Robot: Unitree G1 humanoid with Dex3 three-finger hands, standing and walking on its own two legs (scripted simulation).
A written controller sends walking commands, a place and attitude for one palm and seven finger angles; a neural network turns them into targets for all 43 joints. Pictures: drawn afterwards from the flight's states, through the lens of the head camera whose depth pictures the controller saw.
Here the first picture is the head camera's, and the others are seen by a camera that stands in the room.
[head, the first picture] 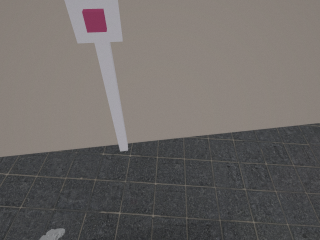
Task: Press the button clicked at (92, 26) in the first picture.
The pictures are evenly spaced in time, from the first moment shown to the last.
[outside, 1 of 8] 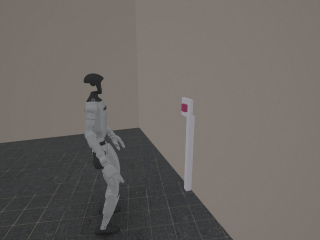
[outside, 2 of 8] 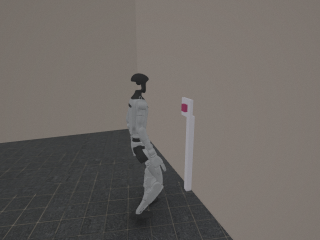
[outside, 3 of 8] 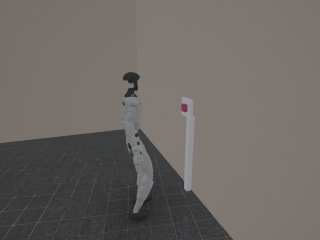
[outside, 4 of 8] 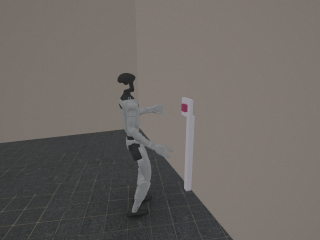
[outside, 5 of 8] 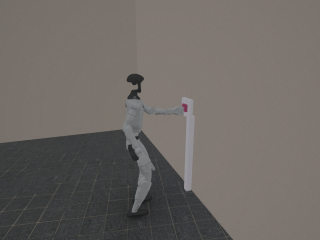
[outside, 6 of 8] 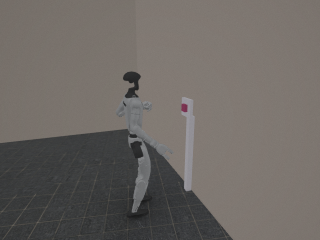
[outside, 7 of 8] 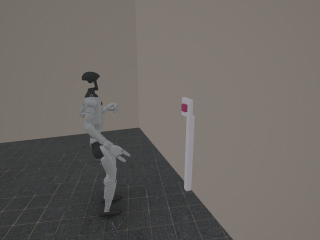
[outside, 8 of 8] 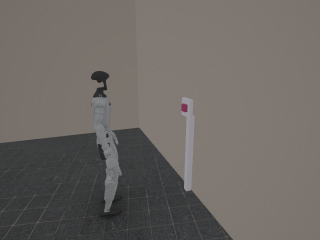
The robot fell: no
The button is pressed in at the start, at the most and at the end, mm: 0 12 0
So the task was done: yes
